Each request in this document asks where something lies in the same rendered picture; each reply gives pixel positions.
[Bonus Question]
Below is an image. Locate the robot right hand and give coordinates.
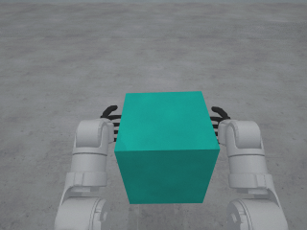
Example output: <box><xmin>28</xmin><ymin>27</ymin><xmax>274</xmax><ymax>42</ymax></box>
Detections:
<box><xmin>210</xmin><ymin>106</ymin><xmax>230</xmax><ymax>144</ymax></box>

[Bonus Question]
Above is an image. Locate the robot left forearm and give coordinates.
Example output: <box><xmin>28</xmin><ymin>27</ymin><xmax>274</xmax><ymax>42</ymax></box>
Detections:
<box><xmin>54</xmin><ymin>118</ymin><xmax>114</xmax><ymax>230</ymax></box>

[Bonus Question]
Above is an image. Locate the right robot upper arm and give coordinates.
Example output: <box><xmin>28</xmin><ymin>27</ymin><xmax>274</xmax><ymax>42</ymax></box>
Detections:
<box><xmin>226</xmin><ymin>198</ymin><xmax>288</xmax><ymax>230</ymax></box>

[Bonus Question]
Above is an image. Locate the carton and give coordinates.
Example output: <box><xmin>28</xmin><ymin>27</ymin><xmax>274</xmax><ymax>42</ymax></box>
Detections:
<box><xmin>114</xmin><ymin>91</ymin><xmax>220</xmax><ymax>204</ymax></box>

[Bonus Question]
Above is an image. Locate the robot left hand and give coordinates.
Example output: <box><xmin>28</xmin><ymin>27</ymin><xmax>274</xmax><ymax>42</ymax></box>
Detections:
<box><xmin>100</xmin><ymin>105</ymin><xmax>122</xmax><ymax>142</ymax></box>

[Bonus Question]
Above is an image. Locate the left robot upper arm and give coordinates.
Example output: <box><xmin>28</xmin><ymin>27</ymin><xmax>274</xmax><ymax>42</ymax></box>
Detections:
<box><xmin>55</xmin><ymin>196</ymin><xmax>111</xmax><ymax>230</ymax></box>

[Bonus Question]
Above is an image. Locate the robot right forearm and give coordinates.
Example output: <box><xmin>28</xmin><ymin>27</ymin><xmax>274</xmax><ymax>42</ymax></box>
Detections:
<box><xmin>218</xmin><ymin>119</ymin><xmax>289</xmax><ymax>230</ymax></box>

